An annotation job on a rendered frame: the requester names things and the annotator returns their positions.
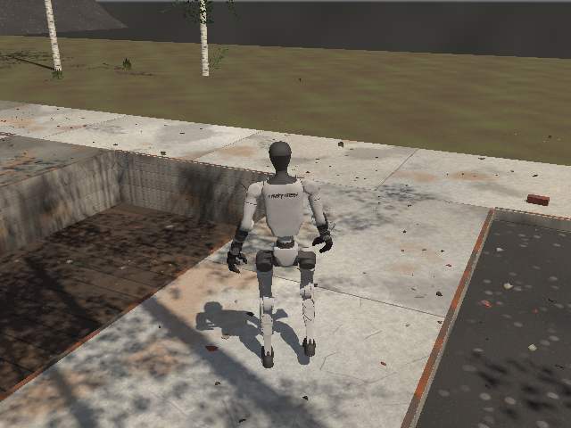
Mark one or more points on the robot right upper arm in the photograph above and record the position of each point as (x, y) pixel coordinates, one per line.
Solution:
(310, 187)

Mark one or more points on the left robot forearm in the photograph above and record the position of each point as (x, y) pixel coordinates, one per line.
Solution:
(238, 241)

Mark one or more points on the robot left hand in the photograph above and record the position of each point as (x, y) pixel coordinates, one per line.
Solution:
(231, 260)

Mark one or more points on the robot left upper arm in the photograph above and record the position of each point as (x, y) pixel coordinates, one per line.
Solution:
(254, 190)

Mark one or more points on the right robot forearm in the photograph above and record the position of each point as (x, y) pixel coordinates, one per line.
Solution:
(324, 230)

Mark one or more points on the robot right thigh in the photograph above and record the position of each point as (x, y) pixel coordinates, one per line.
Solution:
(307, 263)

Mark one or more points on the left robot shin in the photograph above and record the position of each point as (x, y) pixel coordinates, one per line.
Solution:
(266, 327)

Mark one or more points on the robot right hand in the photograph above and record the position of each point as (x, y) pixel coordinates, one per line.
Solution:
(328, 245)

